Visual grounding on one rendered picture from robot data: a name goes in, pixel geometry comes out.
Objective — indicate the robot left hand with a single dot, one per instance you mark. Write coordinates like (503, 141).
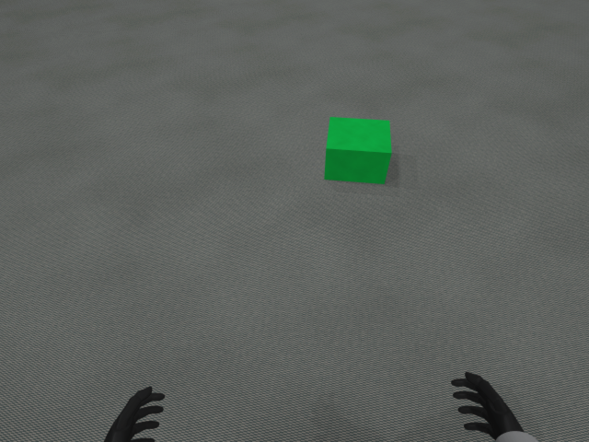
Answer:
(125, 427)

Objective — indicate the carton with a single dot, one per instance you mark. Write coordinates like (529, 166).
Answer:
(358, 150)

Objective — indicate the robot right hand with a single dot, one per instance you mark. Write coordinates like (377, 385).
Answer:
(494, 410)

